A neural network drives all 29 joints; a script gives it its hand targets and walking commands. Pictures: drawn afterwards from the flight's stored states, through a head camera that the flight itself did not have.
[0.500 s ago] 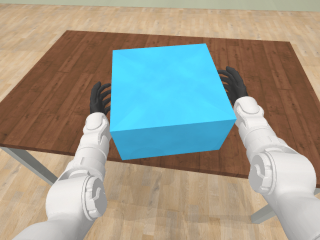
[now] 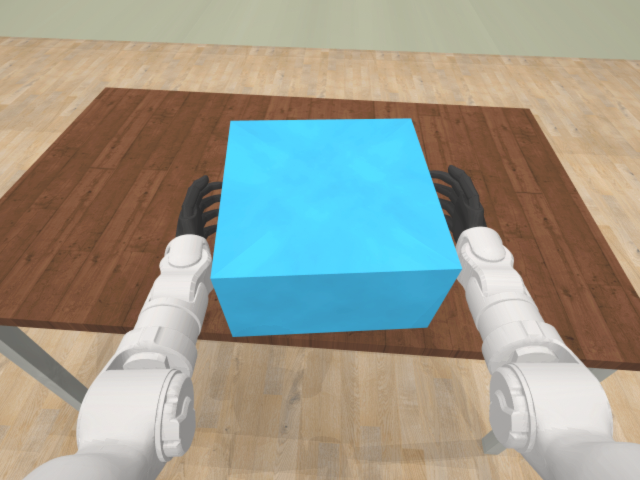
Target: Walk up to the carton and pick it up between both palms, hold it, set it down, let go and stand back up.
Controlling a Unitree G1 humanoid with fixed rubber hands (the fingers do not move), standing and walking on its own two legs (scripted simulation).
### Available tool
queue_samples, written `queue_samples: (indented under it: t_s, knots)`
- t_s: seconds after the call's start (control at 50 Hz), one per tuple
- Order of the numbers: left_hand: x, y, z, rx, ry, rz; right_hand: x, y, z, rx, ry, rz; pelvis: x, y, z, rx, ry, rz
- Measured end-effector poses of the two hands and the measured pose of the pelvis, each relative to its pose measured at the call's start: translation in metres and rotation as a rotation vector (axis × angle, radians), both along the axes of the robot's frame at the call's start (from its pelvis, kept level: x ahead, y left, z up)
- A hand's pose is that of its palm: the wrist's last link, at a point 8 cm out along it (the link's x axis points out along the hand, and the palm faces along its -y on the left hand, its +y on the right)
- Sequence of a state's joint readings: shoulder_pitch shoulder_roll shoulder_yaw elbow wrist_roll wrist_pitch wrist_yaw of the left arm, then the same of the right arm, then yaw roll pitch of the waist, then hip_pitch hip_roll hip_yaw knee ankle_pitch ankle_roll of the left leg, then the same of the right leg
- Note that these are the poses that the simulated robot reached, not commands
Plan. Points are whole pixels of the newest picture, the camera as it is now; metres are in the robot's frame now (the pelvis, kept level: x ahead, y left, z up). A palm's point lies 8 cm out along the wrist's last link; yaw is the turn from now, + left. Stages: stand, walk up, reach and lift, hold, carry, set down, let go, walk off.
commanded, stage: reach and lift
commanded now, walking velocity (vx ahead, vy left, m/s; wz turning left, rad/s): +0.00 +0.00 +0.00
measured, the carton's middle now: (326, 221) +0.44 +0.04 +0.08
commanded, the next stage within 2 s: hold in 1.60 s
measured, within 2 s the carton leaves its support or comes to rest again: neither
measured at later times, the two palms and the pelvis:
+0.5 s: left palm (179, 235) +0.36 +0.22 +0.12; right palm (471, 223) +0.40 -0.14 +0.14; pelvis -0.01 +0.00 +0.00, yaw +0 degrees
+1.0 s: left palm (179, 217) +0.37 +0.22 +0.15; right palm (484, 219) +0.38 -0.15 +0.16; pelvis +0.00 +0.00 +0.00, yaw +0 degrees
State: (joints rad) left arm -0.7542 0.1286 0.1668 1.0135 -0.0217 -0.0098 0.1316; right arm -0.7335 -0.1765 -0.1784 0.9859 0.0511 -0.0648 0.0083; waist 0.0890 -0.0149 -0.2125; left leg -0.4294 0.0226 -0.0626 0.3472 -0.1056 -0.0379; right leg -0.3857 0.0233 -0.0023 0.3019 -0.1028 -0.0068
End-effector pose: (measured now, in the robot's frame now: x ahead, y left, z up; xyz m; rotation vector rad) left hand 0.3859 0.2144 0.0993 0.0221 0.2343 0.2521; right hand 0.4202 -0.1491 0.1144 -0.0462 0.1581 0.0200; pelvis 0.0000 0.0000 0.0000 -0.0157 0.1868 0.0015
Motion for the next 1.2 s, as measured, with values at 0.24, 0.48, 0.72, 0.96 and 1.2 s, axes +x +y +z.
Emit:
queue_samples:
  t_s: [0.24, 0.48, 0.72, 0.96, 1.2]
  knots:
    - [-0.02, 0.001, 0.027, -0.019, -0.011, 0.002, -0.022, 0.0, 0.027, 0.007, -0.007, -0.013, -0.011, 0.0, 0.001, 0.0, -0.083, 0.001]
    - [-0.022, 0.006, 0.024, -0.064, 0.023, 0.007, -0.023, 0.005, 0.025, 0.016, 0.031, -0.014, -0.013, 0.0, 0.002, 0.001, -0.121, 0.002]
    - [-0.009, 0.003, 0.043, -0.021, -0.007, -0.041, -0.022, 0.002, 0.042, 0.029, -0.006, -0.056, -0.006, 0.001, 0.003, 0.001, -0.138, 0.004]
    - [-0.017, 0.002, 0.044, -0.031, 0.008, -0.061, -0.035, 0.001, 0.043, 0.045, 0.011, -0.077, -0.004, 0.004, 0.003, 0.001, -0.195, 0.007]
    - [-0.018, 0.0, 0.057, -0.03, 0.002, -0.071, -0.04, -0.002, 0.05, 0.054, 0.002, -0.088, -0.006, 0.004, 0.003, 0.001, -0.21, 0.007]
